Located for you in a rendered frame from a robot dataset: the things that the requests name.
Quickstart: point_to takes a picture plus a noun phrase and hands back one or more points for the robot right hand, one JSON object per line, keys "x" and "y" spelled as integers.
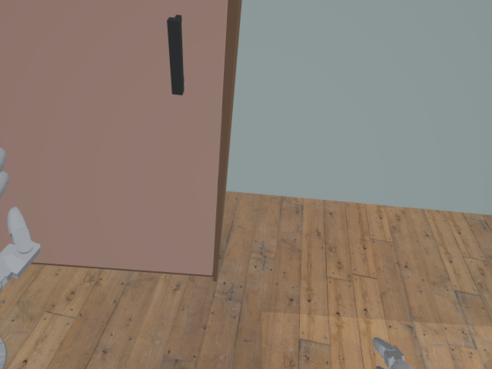
{"x": 392, "y": 356}

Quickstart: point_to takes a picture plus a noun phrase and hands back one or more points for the wardrobe door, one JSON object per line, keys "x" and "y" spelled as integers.
{"x": 108, "y": 168}

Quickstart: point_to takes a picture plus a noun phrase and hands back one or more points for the handle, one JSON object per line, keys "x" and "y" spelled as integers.
{"x": 176, "y": 55}

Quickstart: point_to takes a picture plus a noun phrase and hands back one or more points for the robot left hand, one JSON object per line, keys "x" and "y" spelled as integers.
{"x": 15, "y": 258}

